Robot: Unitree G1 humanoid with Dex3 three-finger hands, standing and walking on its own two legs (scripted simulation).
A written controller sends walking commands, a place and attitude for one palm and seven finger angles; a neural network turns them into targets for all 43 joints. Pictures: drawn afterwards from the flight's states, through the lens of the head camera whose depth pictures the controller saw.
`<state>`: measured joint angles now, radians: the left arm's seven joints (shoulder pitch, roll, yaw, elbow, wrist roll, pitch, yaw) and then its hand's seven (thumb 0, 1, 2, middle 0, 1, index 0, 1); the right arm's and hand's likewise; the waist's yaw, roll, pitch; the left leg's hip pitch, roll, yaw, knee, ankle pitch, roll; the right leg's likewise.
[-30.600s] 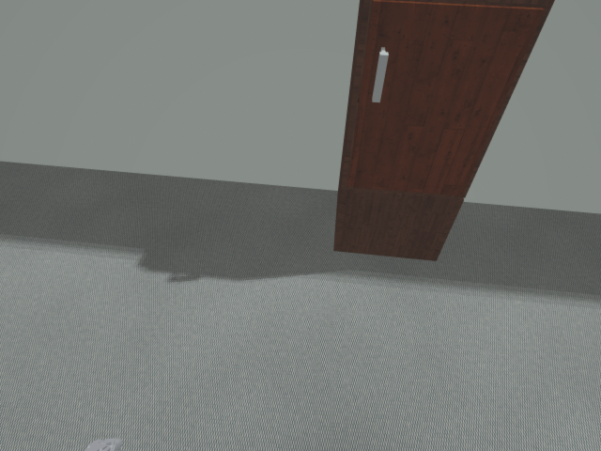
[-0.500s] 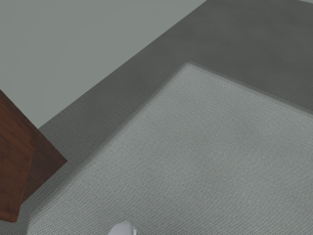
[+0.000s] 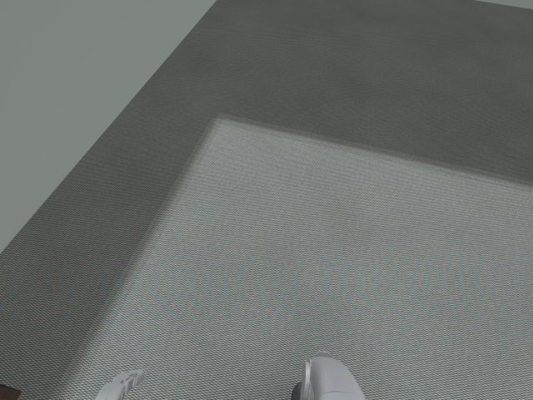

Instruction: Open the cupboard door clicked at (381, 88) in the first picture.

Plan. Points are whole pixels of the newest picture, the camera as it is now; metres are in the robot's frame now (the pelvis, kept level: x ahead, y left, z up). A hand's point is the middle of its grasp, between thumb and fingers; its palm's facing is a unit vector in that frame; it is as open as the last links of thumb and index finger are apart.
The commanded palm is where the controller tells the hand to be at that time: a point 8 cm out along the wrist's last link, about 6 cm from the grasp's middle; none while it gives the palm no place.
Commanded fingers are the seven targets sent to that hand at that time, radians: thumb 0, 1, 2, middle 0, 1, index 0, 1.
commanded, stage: walk to a spot facing it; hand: left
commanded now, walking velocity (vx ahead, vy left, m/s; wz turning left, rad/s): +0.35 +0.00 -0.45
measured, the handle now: out of the picture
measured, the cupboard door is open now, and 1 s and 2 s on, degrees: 46 46 46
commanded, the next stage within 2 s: turn to face it in 0.76 s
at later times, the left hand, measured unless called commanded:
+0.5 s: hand (212, 312) +0.28 +0.11 -0.15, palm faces -0.08 -0.96 -0.26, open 7.2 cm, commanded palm none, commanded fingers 0.00 0.90 0.90 -0.20 -0.30 -0.20 -0.30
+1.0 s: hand (249, 183) +0.61 +0.06 -0.17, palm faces -0.20 -0.96 -0.20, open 7.3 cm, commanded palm none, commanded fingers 0.00 0.90 0.90 -0.20 -0.30 -0.20 -0.30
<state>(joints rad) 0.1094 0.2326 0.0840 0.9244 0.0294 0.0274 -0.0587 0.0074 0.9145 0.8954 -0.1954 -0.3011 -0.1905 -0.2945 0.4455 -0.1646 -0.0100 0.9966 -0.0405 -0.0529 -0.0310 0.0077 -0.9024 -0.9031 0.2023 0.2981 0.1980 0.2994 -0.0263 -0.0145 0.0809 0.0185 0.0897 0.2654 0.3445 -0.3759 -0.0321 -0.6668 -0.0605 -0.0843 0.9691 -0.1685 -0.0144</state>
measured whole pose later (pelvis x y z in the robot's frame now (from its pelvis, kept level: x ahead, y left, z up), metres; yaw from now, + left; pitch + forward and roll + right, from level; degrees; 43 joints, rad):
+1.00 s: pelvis +0.51 -0.11 +0.00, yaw -13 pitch +0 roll +0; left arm 0.22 0.19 0.06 1.03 0.03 -0.02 0.01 0.02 0.95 0.89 -0.20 -0.30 -0.20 -0.30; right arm 0.38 -0.16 -0.02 1.11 -0.02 -0.06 -0.03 0.00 -0.93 -0.90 0.20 0.30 0.20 0.30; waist -0.01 -0.01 0.06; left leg -0.10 0.01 0.14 0.40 -0.30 0.04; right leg -0.57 -0.10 -0.03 0.87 -0.18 0.01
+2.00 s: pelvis +0.67 -0.21 +0.00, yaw +23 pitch +1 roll +2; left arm 0.21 0.19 0.04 0.90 0.02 0.01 0.03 0.00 0.91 0.89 -0.20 -0.30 -0.20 -0.30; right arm 0.16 -0.26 -0.09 0.94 -0.02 0.09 0.03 0.01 -0.90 -0.90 0.20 0.30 0.20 0.30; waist -0.02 0.04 0.09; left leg -0.54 0.00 -0.01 1.16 -0.43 -0.05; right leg -0.26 -0.09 -0.13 0.55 -0.31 -0.01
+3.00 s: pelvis +0.72 -0.22 +0.00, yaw +60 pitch +1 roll +2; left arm 0.23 0.18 0.04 0.89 0.02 0.00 0.02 0.00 0.91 0.89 -0.21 -0.30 -0.20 -0.30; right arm 0.13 -0.24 -0.08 0.96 -0.02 0.09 0.03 0.01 -0.91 -0.90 0.20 0.30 0.19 0.30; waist 0.00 -0.02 0.12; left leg -0.41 0.04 0.07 0.86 -0.44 -0.06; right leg -0.19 -0.14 -0.27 0.54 -0.34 0.00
